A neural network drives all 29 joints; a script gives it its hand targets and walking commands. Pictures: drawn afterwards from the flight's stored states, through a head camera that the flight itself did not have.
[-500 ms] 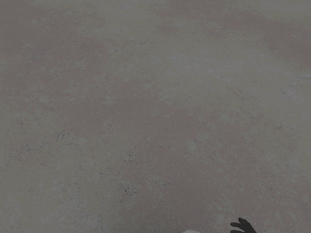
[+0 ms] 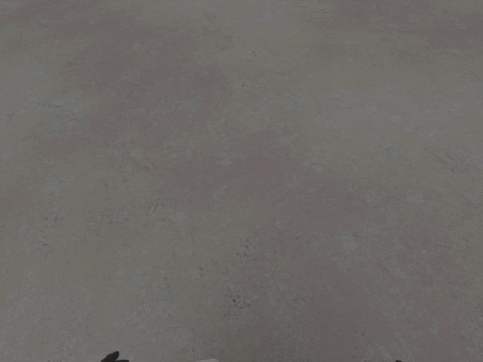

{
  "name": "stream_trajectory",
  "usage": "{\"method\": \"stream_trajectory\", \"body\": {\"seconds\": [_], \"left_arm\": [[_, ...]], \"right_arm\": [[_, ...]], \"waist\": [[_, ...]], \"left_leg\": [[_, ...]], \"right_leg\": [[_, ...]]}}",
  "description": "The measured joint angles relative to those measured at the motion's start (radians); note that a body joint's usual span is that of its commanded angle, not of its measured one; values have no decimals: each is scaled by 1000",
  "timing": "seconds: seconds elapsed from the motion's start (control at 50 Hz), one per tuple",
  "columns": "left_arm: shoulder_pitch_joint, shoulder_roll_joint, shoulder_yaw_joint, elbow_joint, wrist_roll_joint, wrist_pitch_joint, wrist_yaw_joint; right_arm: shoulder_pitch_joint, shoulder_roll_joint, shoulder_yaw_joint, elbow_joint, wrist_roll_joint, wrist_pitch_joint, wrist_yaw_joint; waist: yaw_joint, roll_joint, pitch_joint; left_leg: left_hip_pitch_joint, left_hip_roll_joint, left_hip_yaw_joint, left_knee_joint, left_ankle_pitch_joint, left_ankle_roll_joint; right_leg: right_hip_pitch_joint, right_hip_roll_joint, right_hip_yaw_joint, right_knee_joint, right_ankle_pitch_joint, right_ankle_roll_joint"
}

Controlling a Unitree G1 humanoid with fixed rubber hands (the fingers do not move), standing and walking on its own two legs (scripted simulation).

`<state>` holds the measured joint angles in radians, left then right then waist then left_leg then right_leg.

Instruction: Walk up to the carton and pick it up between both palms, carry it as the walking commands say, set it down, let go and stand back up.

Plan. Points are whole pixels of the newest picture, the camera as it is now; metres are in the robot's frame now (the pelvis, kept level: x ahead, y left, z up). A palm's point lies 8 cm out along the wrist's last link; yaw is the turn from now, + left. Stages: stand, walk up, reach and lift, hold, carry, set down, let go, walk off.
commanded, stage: walk up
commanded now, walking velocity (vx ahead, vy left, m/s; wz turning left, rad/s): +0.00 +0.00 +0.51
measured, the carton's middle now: out of the picture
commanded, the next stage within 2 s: none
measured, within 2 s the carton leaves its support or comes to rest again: neither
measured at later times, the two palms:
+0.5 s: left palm out of the picture +0.02 +0.34 -0.13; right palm (351, 326) +0.19 -0.17 -0.08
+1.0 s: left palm out of the picture -0.04 +0.33 -0.10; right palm (335, 319) +0.21 -0.16 -0.11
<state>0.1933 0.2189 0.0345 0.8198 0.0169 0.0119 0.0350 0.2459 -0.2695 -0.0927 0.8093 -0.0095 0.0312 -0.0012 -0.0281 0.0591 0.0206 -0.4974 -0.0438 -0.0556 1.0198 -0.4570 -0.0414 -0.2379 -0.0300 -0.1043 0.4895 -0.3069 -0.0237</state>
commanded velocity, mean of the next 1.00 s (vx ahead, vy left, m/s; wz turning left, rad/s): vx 0.00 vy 0.00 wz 0.50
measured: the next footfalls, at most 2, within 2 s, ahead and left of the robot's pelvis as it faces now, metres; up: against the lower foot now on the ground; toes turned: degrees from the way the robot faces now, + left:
left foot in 0.30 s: +0.03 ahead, +0.15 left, +0.00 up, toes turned +13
right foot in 0.78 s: +0.10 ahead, -0.06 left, +0.00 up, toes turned +22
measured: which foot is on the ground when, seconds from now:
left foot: up 0.00-0.28, down 0.30-0.78, up 0.80-1.00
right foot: down 0.00-0.30, up 0.32-0.76, down 0.78-1.00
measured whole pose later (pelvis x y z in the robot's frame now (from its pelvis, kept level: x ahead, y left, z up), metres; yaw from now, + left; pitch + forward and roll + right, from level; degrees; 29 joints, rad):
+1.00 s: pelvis +0.00 +0.04 +0.00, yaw +30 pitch +1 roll +0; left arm 0.19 0.28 0.04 0.79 0.01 0.01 0.03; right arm 0.23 -0.29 -0.08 0.82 -0.02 0.05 0.06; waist 0.00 0.01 0.02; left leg -0.44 0.00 0.00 0.92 -0.43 -0.08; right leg -0.25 -0.09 -0.12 0.49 -0.25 0.02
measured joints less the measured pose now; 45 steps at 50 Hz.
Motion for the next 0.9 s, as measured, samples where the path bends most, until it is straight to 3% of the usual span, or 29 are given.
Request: {"method": "stream_trajectory", "body": {"seconds": [0.06,0.16,0.26,0.3,0.32,0.36,0.42,0.52,0.62,0.72,0.78,0.84,0.9], "left_arm": [[24,-4,4,5,6,-6,-5],[57,8,22,0,7,-18,-13],[78,37,37,24,8,-16,-22],[100,52,43,35,2,-10,-25],[102,62,48,39,-1,-3,-27],[91,68,45,33,-1,21,-24],[54,62,40,12,-6,30,-32],[-3,50,33,-26,-12,36,-35],[-47,46,18,-30,-8,50,-26],[-66,47,6,-63,-18,39,-18],[-58,55,4,-93,-16,17,-7],[-37,51,2,-87,-5,12,-5],[-17,56,-5,-58,-8,9,-7]], "right_arm": [[-4,3,5,4,-6,14,19],[-27,7,9,-11,13,31,42],[-86,9,10,-43,23,34,45],[-104,8,8,-58,21,19,42],[-118,16,5,-57,15,7,39],[-130,20,2,-57,24,-16,27],[-119,16,6,-49,15,-18,7],[-91,11,13,-38,2,-20,-2],[-38,20,20,-25,-9,-22,1],[1,6,19,-9,-13,-10,0],[20,-8,19,-8,-5,-4,-2],[6,-20,13,2,-12,2,6],[-2,-24,5,3,-22,16,26]], "waist": [[11,-8,12],[34,-37,28],[66,-70,53],[70,-86,50],[69,-110,58],[66,-120,72],[54,-109,83],[27,-86,71],[3,-70,51],[-16,-48,42],[-6,-49,23],[6,-24,19],[15,-20,9]], "left_leg": [[-22,43,34,82,47,-24],[7,84,69,-47,69,-45],[102,83,112,-293,69,-12],[170,66,129,-439,174,9],[174,46,133,-446,192,32],[174,32,120,-435,175,75],[212,27,85,-501,198,95],[236,22,28,-566,247,103],[235,8,-20,-577,259,102],[213,-14,-70,-540,251,87],[173,-49,-94,-471,223,72],[77,-38,-51,-211,34,23],[15,-16,-9,18,52,8]], "right_leg": [[36,-18,-30,-32,9,3],[46,-53,-73,-24,-5,18],[36,-90,-114,44,-49,47],[21,-111,-126,103,-84,68],[-4,-133,-113,174,-103,80],[-81,-114,-45,378,-223,100],[-163,-79,12,531,-207,101],[-225,-57,53,514,-92,94],[-210,-24,68,409,-89,96],[-125,24,70,213,-86,93],[-22,25,69,-9,27,65],[-30,19,47,17,63,23],[-7,-5,24,-3,60,23]]}}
